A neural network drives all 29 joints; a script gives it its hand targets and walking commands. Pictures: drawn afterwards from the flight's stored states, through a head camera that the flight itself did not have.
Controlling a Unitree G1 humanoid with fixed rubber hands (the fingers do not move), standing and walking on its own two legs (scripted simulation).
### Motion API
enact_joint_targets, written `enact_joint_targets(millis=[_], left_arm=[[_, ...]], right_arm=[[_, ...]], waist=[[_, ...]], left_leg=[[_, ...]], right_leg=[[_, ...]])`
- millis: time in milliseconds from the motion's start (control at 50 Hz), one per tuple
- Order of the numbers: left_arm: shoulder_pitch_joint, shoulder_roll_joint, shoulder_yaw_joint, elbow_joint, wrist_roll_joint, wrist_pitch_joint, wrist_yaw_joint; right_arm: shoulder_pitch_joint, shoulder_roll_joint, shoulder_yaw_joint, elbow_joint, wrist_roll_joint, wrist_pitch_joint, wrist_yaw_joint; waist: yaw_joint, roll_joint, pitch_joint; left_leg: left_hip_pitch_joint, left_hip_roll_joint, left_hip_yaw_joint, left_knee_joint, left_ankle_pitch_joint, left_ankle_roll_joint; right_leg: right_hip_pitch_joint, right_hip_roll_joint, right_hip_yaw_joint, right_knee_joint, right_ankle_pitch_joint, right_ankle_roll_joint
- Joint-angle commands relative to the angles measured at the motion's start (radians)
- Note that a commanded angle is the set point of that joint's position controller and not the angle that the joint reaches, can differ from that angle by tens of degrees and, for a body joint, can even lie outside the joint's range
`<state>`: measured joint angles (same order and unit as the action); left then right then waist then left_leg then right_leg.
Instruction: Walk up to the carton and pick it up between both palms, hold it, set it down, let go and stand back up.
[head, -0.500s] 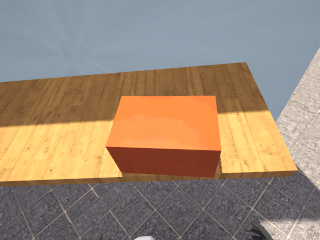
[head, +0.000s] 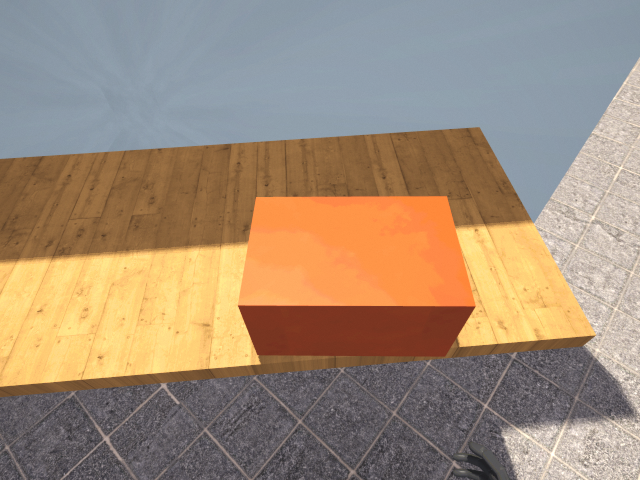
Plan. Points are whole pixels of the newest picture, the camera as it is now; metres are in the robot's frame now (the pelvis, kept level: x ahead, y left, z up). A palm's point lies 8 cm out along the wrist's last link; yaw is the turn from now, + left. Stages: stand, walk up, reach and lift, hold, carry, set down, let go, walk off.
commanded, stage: walk up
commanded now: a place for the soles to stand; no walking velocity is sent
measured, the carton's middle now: (350, 276) +0.40 -0.01 -0.02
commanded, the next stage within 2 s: reach and lift in 1.80 s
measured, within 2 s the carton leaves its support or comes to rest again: neither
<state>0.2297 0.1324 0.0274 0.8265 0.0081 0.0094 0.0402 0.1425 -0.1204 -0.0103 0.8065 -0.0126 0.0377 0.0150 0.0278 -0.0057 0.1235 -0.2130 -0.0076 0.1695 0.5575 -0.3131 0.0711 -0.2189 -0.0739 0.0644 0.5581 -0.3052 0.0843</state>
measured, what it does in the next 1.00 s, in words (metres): stands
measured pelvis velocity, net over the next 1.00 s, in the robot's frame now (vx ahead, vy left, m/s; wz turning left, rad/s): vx -0.02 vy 0.02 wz -0.12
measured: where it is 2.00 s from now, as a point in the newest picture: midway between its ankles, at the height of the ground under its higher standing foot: outside the picture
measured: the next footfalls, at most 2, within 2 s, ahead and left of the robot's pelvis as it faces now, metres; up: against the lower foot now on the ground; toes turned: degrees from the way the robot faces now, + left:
none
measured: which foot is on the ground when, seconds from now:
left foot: down 0.00-1.00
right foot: down 0.00-1.00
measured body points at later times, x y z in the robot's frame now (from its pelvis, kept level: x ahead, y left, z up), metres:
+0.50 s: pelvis -0.02 +0.02 -0.01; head +0.01 +0.00 +0.44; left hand +0.10 +0.23 -0.14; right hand +0.07 -0.22 -0.15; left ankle +0.00 +0.07 -0.73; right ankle +0.00 -0.17 -0.73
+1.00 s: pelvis -0.02 +0.02 +0.00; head +0.00 +0.00 +0.44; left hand +0.09 +0.22 -0.14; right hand +0.02 -0.22 -0.15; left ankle +0.00 +0.07 -0.73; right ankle +0.00 -0.17 -0.73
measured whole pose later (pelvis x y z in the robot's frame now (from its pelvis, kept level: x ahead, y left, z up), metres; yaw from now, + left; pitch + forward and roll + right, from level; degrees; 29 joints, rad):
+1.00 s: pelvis -0.02 +0.02 +0.00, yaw -7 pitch -2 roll +1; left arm 0.23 0.11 0.02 0.84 0.02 0.02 0.06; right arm 0.26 -0.18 -0.04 0.81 -0.02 0.05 0.02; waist -0.01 0.01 0.10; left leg -0.23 0.00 0.29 0.57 -0.31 0.10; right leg -0.31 -0.06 0.19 0.60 -0.27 0.10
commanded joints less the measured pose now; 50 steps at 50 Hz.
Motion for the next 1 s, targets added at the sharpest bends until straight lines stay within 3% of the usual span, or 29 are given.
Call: enact_joint_targets(millis=[0, 40, 60, 100, 140, 160, 220, 340, 500, 520, 560, 580, 620, 660, 680, 720, 760, 800, 820, 880, 940, 980], left_arm=[[0.003, 0.090, 0.027, -0.069, 0.006, -0.018, 0.014], [0.020, 0.083, 0.023, -0.052, 0.007, -0.017, 0.015], [0.013, 0.076, 0.026, -0.048, 0.008, -0.015, 0.014], [-0.005, 0.101, 0.036, -0.047, 0.009, -0.012, 0.020], [0.001, 0.106, 0.033, -0.037, 0.007, -0.007, 0.026], [0.018, 0.076, 0.026, -0.040, 0.001, -0.008, 0.028], [-0.020, 0.090, 0.003, -0.078, 0.022, -0.012, 0.035], [-0.022, 0.112, -0.006, -0.115, 0.017, -0.018, 0.033], [-0.025, 0.121, -0.008, -0.165, 0.017, -0.022, 0.019], [-0.042, 0.113, 0.008, -0.141, 0.011, -0.015, 0.022], [-0.010, 0.093, 0.008, -0.140, 0.009, -0.012, 0.023], [-0.014, 0.105, 0.009, -0.133, 0.010, -0.016, 0.023], [-0.008, 0.097, 0.016, -0.120, 0.012, -0.019, 0.023], [-0.028, 0.106, 0.015, -0.110, 0.009, -0.025, 0.021], [-0.030, 0.105, 0.014, -0.122, 0.009, -0.026, 0.023], [-0.010, 0.100, 0.019, -0.115, 0.008, -0.026, 0.021], [-0.021, 0.092, 0.020, -0.107, 0.011, -0.025, 0.025], [-0.011, 0.075, 0.016, -0.098, 0.014, -0.022, 0.025], [-0.006, 0.074, 0.016, -0.097, 0.009, -0.022, 0.024], [0.006, 0.083, 0.024, -0.084, 0.010, -0.021, 0.027], [0.028, 0.066, 0.017, -0.074, 0.016, -0.018, 0.024], [0.006, 0.083, 0.020, -0.072, 0.018, -0.014, 0.022]], right_arm=[[0.004, -0.143, -0.051, -0.087, -0.004, -0.023, -0.012], [0.015, -0.149, -0.054, -0.088, -0.001, -0.021, -0.012], [0.024, -0.146, -0.055, -0.075, -0.008, -0.026, -0.012], [0.037, -0.143, -0.055, -0.077, -0.003, -0.025, -0.013], [0.055, -0.151, -0.052, -0.066, -0.004, -0.023, -0.013], [0.032, -0.162, -0.057, -0.076, -0.002, -0.023, -0.015], [0.023, -0.191, -0.061, -0.125, 0.010, -0.014, -0.008], [0.043, -0.206, -0.052, -0.158, 0.008, 0.004, -0.001], [0.039, -0.220, -0.042, -0.199, 0.011, 0.018, 0.008], [0.052, -0.209, -0.062, -0.179, -0.009, 0.011, 0.004], [0.064, -0.212, -0.061, -0.169, -0.009, 0.004, 0.007], [0.054, -0.193, -0.058, -0.161, -0.009, 0.001, 0.010], [0.061, -0.191, -0.065, -0.146, -0.008, -0.005, 0.011], [0.085, -0.184, -0.065, -0.146, -0.010, -0.007, 0.014], [0.072, -0.186, -0.063, -0.148, -0.009, -0.010, 0.013], [0.074, -0.180, -0.063, -0.140, -0.008, -0.016, 0.013], [0.090, -0.202, -0.076, -0.138, -0.008, -0.013, 0.009], [0.096, -0.189, -0.069, -0.125, -0.009, -0.012, 0.009], [0.086, -0.182, -0.070, -0.126, -0.008, -0.010, 0.006], [0.100, -0.169, -0.066, -0.110, -0.004, -0.016, 0.005], [0.119, -0.169, -0.061, -0.098, -0.005, -0.022, -0.004], [0.137, -0.181, -0.067, -0.085, -0.004, -0.019, -0.004]], waist=[[-0.017, 0.026, -0.142], [-0.014, 0.017, -0.149], [-0.015, -0.010, -0.151], [-0.023, 0.017, -0.149], [-0.030, 0.008, -0.133], [-0.013, 0.061, -0.142], [-0.024, 0.071, -0.156], [-0.030, 0.012, -0.168], [-0.031, -0.014, -0.138], [-0.044, -0.070, -0.113], [-0.035, -0.017, -0.131], [-0.028, -0.054, -0.118], [-0.030, -0.038, -0.096], [-0.045, -0.129, -0.132], [-0.044, -0.084, -0.144], [-0.041, -0.034, -0.150], [-0.045, -0.059, -0.129], [-0.042, -0.033, -0.118], [-0.038, -0.053, -0.131], [-0.033, -0.023, -0.106], [-0.036, 0.034, -0.124], [-0.052, 0.019, -0.128]], left_leg=[[0.098, 0.158, -0.145, -0.151, 0.398, -0.002], [0.094, 0.152, -0.119, -0.150, 0.292, 0.000], [0.085, 0.154, -0.111, -0.146, 0.326, -0.006], [0.077, 0.140, -0.099, -0.155, 0.322, -0.018], [0.084, 0.155, -0.110, -0.165, 0.358, -0.005], [0.077, 0.169, -0.123, -0.181, 0.305, 0.007], [0.080, 0.208, -0.139, -0.163, 0.310, 0.017], [0.008, 0.184, -0.089, -0.131, 0.175, 0.030], [-0.052, 0.196, -0.091, -0.168, -0.059, 0.043], [-0.075, 0.201, -0.106, -0.197, -0.127, 0.007], [-0.073, 0.190, -0.109, -0.212, -0.154, -0.006], [-0.038, 0.161, -0.071, -0.198, -0.109, -0.015], [-0.024, 0.149, -0.056, -0.182, -0.073, -0.023], [0.023, 0.132, -0.053, -0.153, 0.001, -0.022], [0.061, 0.133, -0.060, -0.163, 0.019, -0.020], [0.054, 0.151, -0.062, -0.185, -0.002, -0.013], [0.045, 0.165, -0.067, -0.201, -0.054, -0.006], [0.036, 0.163, -0.065, -0.204, -0.027, -0.004], [0.042, 0.164, -0.060, -0.207, -0.025, -0.002], [0.036, 0.184, -0.081, -0.227, 0.000, 0.007], [0.077, 0.200, -0.047, -0.210, 0.074, 0.006], [0.054, 0.207, -0.065, -0.228, 0.000, 0.008]], right_leg=[[-0.035, 0.011, -0.045, -0.036, 0.187, -0.042], [-0.029, 0.005, -0.041, -0.047, 0.187, -0.040], [-0.016, 0.000, -0.033, -0.044, 0.231, -0.042], [-0.012, -0.006, -0.035, -0.036, 0.253, -0.042], [-0.044, 0.005, -0.025, -0.004, 0.212, -0.042], [-0.043, 0.017, -0.036, -0.014, 0.175, -0.040], [-0.102, 0.024, -0.078, 0.036, 0.073, -0.031], [-0.083, 0.019, -0.053, 0.046, 0.166, -0.032], [-0.119, 0.040, -0.028, 0.063, 0.105, -0.034], [-0.121, 0.037, -0.009, 0.049, 0.132, -0.049], [-0.088, 0.024, 0.008, 0.014, 0.137, -0.053], [-0.104, 0.024, 0.025, -0.005, 0.171, -0.057], [-0.114, 0.009, 0.044, -0.038, 0.194, -0.060], [-0.119, 0.003, 0.064, -0.051, 0.221, -0.070], [-0.129, 0.005, 0.081, -0.047, 0.214, -0.071], [-0.114, 0.020, 0.048, -0.035, 0.196, -0.064], [-0.140, 0.030, 0.032, -0.034, 0.178, -0.053], [-0.129, 0.024, 0.043, -0.028, 0.197, -0.051], [-0.131, 0.028, 0.034, -0.020, 0.185, -0.047], [-0.153, 0.035, 0.034, 0.004, 0.177, -0.054], [-0.146, 0.040, 0.017, 0.010, 0.194, -0.054], [-0.143, 0.049, 0.007, 0.026, 0.164, -0.057]])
